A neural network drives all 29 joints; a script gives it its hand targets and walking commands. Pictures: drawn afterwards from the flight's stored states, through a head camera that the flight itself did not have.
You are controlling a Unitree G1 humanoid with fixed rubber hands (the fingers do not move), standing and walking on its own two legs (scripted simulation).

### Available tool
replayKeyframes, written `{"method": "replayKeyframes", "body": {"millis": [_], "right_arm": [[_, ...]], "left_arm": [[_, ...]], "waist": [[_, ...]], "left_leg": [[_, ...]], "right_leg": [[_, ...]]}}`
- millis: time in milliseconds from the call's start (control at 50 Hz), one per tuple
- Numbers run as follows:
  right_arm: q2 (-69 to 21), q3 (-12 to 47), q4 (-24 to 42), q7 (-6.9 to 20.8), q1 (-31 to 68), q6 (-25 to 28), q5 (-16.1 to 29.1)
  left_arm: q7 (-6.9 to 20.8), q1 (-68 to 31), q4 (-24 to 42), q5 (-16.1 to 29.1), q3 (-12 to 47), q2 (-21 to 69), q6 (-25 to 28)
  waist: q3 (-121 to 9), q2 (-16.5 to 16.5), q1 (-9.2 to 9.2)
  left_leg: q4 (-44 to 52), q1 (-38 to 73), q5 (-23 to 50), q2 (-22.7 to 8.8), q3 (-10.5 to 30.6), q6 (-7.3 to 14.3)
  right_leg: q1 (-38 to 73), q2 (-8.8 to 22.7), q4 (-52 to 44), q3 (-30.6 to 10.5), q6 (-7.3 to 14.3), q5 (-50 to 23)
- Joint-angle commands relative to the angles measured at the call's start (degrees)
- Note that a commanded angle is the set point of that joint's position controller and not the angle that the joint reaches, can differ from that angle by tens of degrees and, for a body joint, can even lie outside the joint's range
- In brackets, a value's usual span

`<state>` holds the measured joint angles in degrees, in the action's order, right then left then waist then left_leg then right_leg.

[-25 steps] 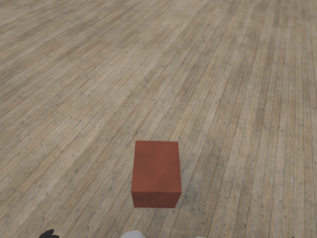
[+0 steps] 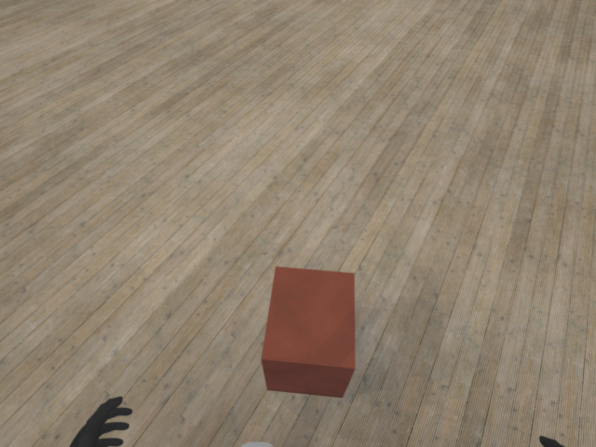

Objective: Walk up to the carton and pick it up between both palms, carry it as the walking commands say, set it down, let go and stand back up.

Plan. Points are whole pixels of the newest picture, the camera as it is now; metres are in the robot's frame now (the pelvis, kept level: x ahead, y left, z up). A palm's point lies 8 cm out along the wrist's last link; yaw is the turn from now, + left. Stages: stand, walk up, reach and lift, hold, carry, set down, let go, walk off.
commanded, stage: walk up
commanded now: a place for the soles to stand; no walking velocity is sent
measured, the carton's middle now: (309, 333) +0.52 +0.01 -0.61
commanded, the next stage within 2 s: none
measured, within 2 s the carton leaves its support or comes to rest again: neither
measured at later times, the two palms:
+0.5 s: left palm out of the picture +0.08 +0.32 -0.10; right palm out of the picture +0.12 -0.32 -0.08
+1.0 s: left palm out of the picture +0.11 +0.31 -0.09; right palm out of the picture +0.13 -0.33 -0.08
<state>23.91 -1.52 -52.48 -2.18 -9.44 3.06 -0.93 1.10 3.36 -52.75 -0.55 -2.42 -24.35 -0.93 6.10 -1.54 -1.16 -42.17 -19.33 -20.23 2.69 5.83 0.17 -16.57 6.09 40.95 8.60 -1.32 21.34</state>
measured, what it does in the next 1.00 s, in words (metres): stands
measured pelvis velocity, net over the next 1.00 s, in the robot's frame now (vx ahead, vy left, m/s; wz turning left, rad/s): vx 0.01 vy -0.02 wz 0.05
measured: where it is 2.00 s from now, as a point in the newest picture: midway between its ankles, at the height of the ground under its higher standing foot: outside the picture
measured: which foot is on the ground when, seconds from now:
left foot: down 0.00-1.00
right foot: down 0.00-1.00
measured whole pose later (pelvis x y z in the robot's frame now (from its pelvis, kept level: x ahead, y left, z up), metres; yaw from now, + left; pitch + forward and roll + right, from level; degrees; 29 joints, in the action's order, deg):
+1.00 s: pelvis +0.01 -0.02 +0.01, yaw +3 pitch -2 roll +0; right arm 23.6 -0.7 -54.8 -2.2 -7.6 2.3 -0.6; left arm 1.4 3.4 -56.2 -0.9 -3.4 -23.4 -1.7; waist 6.0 -1.0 -1.0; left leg -35.0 -15.3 -17.3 2.7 8.4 -1.0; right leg -11.9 4.1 34.5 8.2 -0.4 20.0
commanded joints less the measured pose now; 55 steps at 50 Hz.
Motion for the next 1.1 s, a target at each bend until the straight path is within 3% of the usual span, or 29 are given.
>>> {"method": "replayKeyframes", "body": {"millis": [0,20,80,180,220,260,300,320,340,400,460,540,600,640,680,720,780,800,840,860,920,940,960,980,1000,1020,1040,1060,1080], "right_arm": [[14.0,-2.4,2.8,-0.4,1.9,0.7,-0.5],[13.3,-2.5,2.7,-0.4,1.9,0.7,-0.3],[13.4,-3.0,1.2,-0.3,-0.5,0.2,-0.4],[12.1,-2.7,1.0,0.1,1.4,0.3,-0.5],[13.0,-1.9,1.3,-0.1,2.9,0.6,-1.0],[12.7,-2.3,1.3,0.3,4.1,0.3,-0.6],[12.2,-2.2,1.0,0.5,3.2,0.2,-0.1],[12.1,-2.1,0.1,0.3,1.5,0.3,0.1],[11.7,-2.1,0.1,0.5,1.7,0.2,0.0],[11.7,-1.9,-1.5,0.1,-1.2,0.2,0.2],[12.1,-1.7,-0.1,-0.1,2.1,0.6,0.6],[12.8,-1.9,0.3,-0.7,2.6,0.0,-0.1],[13.1,-1.9,0.2,-0.2,2.1,-0.2,0.3],[13.0,-2.0,0.0,-0.5,3.2,0.0,0.1],[12.4,-1.4,0.6,-0.4,3.4,0.4,0.4],[12.3,-1.5,0.3,-0.5,1.9,0.2,0.0],[12.8,-1.6,0.4,-0.5,2.2,0.1,0.4],[13.2,-1.7,-0.6,-0.7,1.4,0.1,-0.1],[12.3,-1.6,0.3,-0.4,2.4,0.2,0.2],[12.3,-1.9,0.9,-0.5,3.0,0.1,0.4],[11.4,-1.6,0.4,-0.5,1.8,0.0,0.2],[11.9,-1.4,0.1,-0.4,1.6,-0.3,0.3],[11.2,-1.1,0.2,-0.3,1.7,-0.1,0.5],[14.1,-4.1,7.0,3.1,6.9,-2.8,-3.5],[11.1,-4.2,8.6,4.6,7.9,-4.3,-3.2],[12.5,-4.3,8.8,4.8,6.5,-5.0,-4.4],[13.3,-4.1,7.4,5.7,7.3,-4.8,-3.5],[12.6,-4.6,8.1,6.0,6.1,-4.8,-3.4],[11.4,-4.7,8.7,6.7,5.2,-5.1,-3.3]], "left_arm": [[0.1,-1.5,2.3,0.0,-2.8,-11.2,0.3],[0.0,-1.6,2.3,0.1,-2.5,-10.7,0.0],[0.0,-2.5,1.6,0.0,-3.3,-12.0,0.4],[0.2,-1.3,-0.1,-0.5,-3.3,-11.3,0.2],[0.4,0.1,0.3,0.0,-2.7,-9.6,0.2],[0.6,0.7,-0.7,-0.3,-3.0,-11.0,0.5],[0.4,-0.8,-1.5,-0.5,-3.8,-12.3,0.9],[0.4,-1.9,-0.4,-0.3,-3.3,-11.8,1.1],[0.3,-2.1,-0.9,-0.1,-2.9,-11.6,1.0],[0.0,-3.6,-1.3,-0.4,-2.5,-11.3,1.2],[0.3,-0.2,-1.4,0.1,-2.2,-9.7,0.6],[-0.1,-1.5,-1.5,0.2,-2.7,-10.3,0.0],[-0.2,-1.7,-1.9,-0.3,-3.1,-11.4,0.3],[-0.1,-2.1,-1.1,0.3,-3.1,-10.7,-0.2],[0.0,-1.0,-1.5,0.3,-2.9,-9.8,-0.1],[0.2,-1.7,-0.8,0.0,-3.0,-9.8,-0.1],[0.3,-1.6,-0.8,-0.1,-3.3,-11.5,0.0],[0.1,-1.1,-0.5,0.2,-3.0,-10.6,0.0],[0.1,-1.5,-0.6,-0.5,-3.1,-10.3,-0.2],[0.0,-1.4,-0.4,-0.1,-3.3,-11.2,0.0],[-0.2,-1.0,-0.1,-0.7,-3.4,-11.1,0.1],[-0.1,-2.8,0.4,-0.2,-3.1,-11.0,0.0],[-0.1,-1.9,0.4,-0.2,-3.0,-10.9,0.0],[-2.1,13.3,-2.4,0.2,-5.2,-18.5,2.9],[-3.3,17.2,-3.9,-1.0,-6.9,-22.9,3.9],[-3.8,16.0,-1.1,-1.3,-7.6,-24.3,5.1],[-4.2,14.0,-0.2,-1.1,-7.1,-21.2,5.8],[-4.9,14.3,0.9,-1.2,-6.5,-20.7,5.9],[-5.1,12.6,1.4,-1.2,-6.7,-20.2,6.3]], "waist": [[-4.8,3.5,-0.93],[-5.9,5.3,-1.02],[-8.0,3.6,0.33],[-4.1,4.2,0.25],[-5.6,9.1,-1.53],[-4.9,4.7,-1.94],[-5.5,2.7,-0.11],[-6.0,-2.8,1.23],[-3.5,0.6,0.61],[-7.3,-2.3,1.51],[-10.8,1.8,0.06],[-5.9,3.8,-0.47],[-7.6,0.0,0.05],[-7.1,2.4,-0.25],[-9.5,5.2,-0.23],[-8.4,4.5,-0.26],[-8.8,-0.5,0.04],[-7.5,4.0,-0.71],[-9.0,3.3,0.35],[-9.4,-0.4,-0.24],[-8.7,3.0,0.23],[-6.1,0.4,0.32],[-8.4,1.8,0.16],[-7.4,4.3,-4.10],[-4.1,-3.1,-5.59],[-2.4,0.2,-3.89],[-1.6,5.4,-3.11],[-1.7,6.3,-2.24],[0.4,3.5,-1.00]], "left_leg": [[11.7,-4.4,13.2,-7.8,12.3,8.0],[11.6,-4.5,10.2,-7.2,9.8,7.1],[11.1,-2.3,7.7,-4.8,6.7,4.8],[17.4,-4.3,2.6,-7.3,12.9,5.9],[17.1,-3.3,4.5,-7.1,13.5,6.8],[15.1,-5.6,3.8,-5.7,10.0,5.2],[11.9,-2.8,4.8,-2.5,4.9,3.8],[11.5,-0.4,6.8,-2.9,4.1,3.5],[11.6,0.8,9.0,-2.2,3.1,2.7],[11.9,3.5,19.4,-3.9,5.2,3.4],[11.7,4.5,26.2,-6.6,9.6,5.9],[11.9,0.0,23.7,-5.5,6.6,4.7],[10.7,1.3,23.5,-4.9,6.0,4.8],[13.3,2.2,20.3,-5.7,9.9,5.6],[13.4,3.8,21.4,-6.8,9.1,6.0],[13.4,0.1,21.2,-6.6,10.1,5.3],[13.1,1.1,21.9,-5.7,7.6,4.9],[13.1,1.4,25.6,-5.5,5.7,5.1],[11.8,2.2,24.7,-5.3,5.4,4.4],[10.5,1.1,24.8,-4.1,4.7,3.5],[9.5,3.3,25.2,-4.4,4.8,4.3],[10.6,1.0,22.7,-4.4,5.0,4.6],[11.6,4.3,23.0,-5.2,4.0,4.1],[2.0,-9.1,12.7,-1.9,5.6,5.5],[-13.2,-20.9,-7.0,-1.3,0.3,2.9],[-19.1,-23.9,-8.9,-5.1,3.0,1.0],[-20.5,-23.0,-6.1,-5.7,4.2,1.5],[-20.3,-24.3,-7.7,-7.0,3.3,0.8],[-16.5,-22.9,-7.1,-9.1,2.6,-0.4]], "right_leg": [[5.0,0.7,-8.0,-8.6,4.5,-1.1],[5.0,2.5,-10.3,-9.4,5.0,4.3],[6.4,4.1,-12.6,-10.0,6.5,5.2],[5.6,1.5,-11.5,-8.6,5.4,5.8],[7.0,0.7,-10.7,-8.5,5.0,2.7],[8.6,2.1,-15.6,-10.8,5.4,5.8],[6.1,4.7,-19.2,-13.3,6.7,8.1],[6.1,5.6,-20.2,-13.0,6.5,5.7],[3.8,5.8,-20.3,-13.3,6.9,4.3],[7.5,4.1,-14.9,-8.5,5.6,-5.4],[9.3,1.2,-12.0,-7.9,3.9,-10.6],[9.9,2.9,-13.4,-8.8,5.5,-8.4],[10.4,3.4,-13.3,-8.2,5.9,-8.3],[8.7,1.9,-11.9,-9.2,5.2,-5.3],[9.9,2.1,-12.7,-8.0,5.3,-7.1],[11.9,1.3,-11.5,-8.4,4.9,-8.1],[13.2,2.6,-12.9,-8.8,5.6,-8.8],[12.3,2.6,-11.5,-8.5,5.6,-11.0],[11.5,2.7,-12.9,-7.6,5.9,-12.0],[12.8,3.2,-13.1,-8.1,5.2,-10.3],[10.1,4.1,-12.5,-7.8,6.2,-9.9],[9.3,3.1,-13.2,-8.6,5.3,-6.1],[9.0,4.5,-14.4,-9.5,5.7,-6.9],[19.7,9.4,-17.3,-16.1,8.4,-2.6],[23.9,22.3,-25.9,-27.5,13.9,2.3],[21.8,27.6,-23.7,-33.1,16.8,-4.5],[19.8,25.7,-22.2,-29.1,17.5,-10.0],[20.6,24.4,-19.5,-25.1,17.6,-19.6],[17.5,23.0,-19.7,-20.4,16.1,-22.2]]}}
